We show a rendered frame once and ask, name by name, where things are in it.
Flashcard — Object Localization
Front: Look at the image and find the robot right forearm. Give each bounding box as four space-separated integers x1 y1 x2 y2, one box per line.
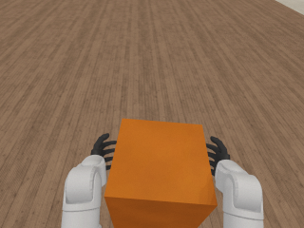
215 160 264 228

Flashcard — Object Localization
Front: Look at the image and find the robot left hand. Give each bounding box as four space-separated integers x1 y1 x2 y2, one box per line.
90 133 117 170

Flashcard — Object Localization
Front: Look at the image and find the robot left forearm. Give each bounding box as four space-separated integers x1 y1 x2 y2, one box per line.
61 155 106 228

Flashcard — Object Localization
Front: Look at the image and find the carton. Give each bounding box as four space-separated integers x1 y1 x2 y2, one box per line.
104 118 218 228

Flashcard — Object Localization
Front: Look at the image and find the robot right hand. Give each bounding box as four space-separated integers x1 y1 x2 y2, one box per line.
206 136 231 176

